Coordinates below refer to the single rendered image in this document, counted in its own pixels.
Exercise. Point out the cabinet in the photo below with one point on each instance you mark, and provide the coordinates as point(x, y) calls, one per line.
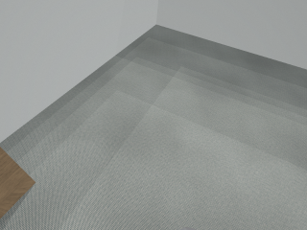
point(14, 182)

